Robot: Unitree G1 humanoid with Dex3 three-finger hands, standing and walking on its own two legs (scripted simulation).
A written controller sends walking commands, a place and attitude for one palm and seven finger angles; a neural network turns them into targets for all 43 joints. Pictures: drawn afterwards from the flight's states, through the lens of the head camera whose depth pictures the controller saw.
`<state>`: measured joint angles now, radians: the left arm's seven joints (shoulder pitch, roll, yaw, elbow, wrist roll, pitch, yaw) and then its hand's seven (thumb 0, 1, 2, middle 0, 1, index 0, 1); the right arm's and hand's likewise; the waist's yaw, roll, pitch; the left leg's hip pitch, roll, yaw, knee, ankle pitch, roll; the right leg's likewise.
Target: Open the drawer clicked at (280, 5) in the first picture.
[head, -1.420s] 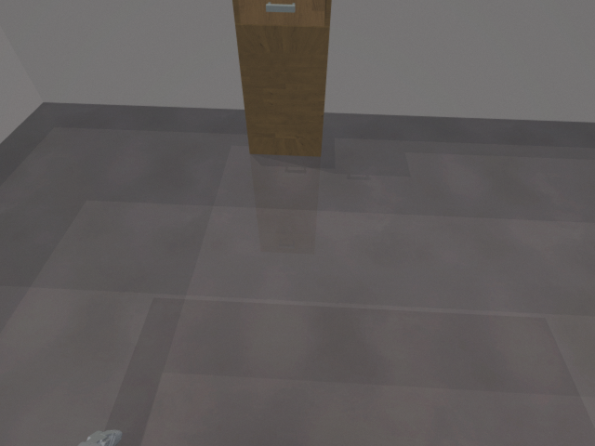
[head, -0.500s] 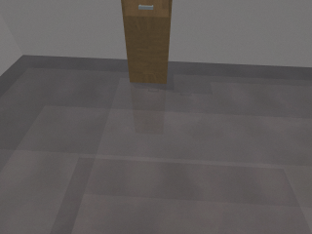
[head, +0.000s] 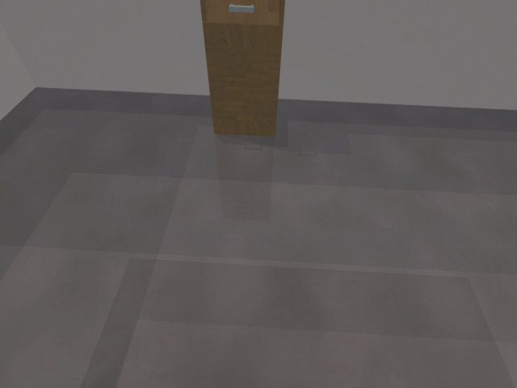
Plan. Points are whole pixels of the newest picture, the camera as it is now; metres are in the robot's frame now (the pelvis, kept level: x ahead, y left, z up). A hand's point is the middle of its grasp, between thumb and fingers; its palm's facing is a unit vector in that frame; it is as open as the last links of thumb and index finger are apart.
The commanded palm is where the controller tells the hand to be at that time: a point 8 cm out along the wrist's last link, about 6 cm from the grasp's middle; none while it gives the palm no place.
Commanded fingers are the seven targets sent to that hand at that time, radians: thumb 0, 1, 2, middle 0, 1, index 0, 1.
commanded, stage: look at it before walking up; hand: left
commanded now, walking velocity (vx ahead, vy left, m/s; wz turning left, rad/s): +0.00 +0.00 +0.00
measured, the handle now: (241, 7) +1.67 +0.18 -0.02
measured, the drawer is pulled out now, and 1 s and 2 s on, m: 0.00 0.00 0.00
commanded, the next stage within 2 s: walk to a spot facing it in 0.12 s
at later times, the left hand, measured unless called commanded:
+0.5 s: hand out of the picture +0.04 +0.21 -0.19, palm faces +0.02 -0.98 -0.19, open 7.4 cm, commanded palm none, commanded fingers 0.00 0.90 0.90 -0.20 -0.30 -0.20 -0.30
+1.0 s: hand (194, 280) +0.38 +0.17 -0.19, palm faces -0.06 -0.98 -0.19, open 7.3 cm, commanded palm none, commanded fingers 0.00 0.90 0.90 -0.20 -0.30 -0.20 -0.30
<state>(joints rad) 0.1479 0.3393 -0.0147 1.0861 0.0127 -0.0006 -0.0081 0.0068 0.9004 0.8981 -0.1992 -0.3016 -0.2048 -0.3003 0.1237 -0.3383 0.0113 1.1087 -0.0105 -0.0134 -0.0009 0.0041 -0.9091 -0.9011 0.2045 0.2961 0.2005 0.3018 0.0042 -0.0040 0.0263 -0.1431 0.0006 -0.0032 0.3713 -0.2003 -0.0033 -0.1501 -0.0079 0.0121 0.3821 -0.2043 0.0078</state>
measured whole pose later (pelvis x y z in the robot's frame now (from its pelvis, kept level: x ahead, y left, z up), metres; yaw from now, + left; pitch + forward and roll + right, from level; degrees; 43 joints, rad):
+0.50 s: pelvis +0.05 +0.01 -0.01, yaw +0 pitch -1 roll -2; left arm 0.33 0.23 0.00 1.09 0.02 0.00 -0.02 0.00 0.90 0.90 -0.20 -0.30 -0.20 -0.30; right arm 0.28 -0.24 0.01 1.11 -0.02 -0.01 0.00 0.00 -0.91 -0.90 0.20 0.30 0.20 0.30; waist 0.01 0.01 -0.03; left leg -0.20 0.04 0.02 0.60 -0.39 0.01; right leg -0.15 0.01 0.00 0.50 -0.34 0.01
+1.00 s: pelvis +0.24 -0.01 -0.04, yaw -1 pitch -1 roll -1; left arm 0.08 0.20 0.05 0.97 0.02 -0.07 -0.02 0.01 0.92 0.90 -0.19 -0.30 -0.20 -0.30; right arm 0.53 -0.10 -0.02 1.24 -0.01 -0.04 -0.02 0.01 -0.91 -0.90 0.21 0.30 0.20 0.30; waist -0.05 0.02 0.11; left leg -0.11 0.06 0.02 1.03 -0.50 0.03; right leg -0.44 -0.03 -0.16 0.68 -0.21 -0.06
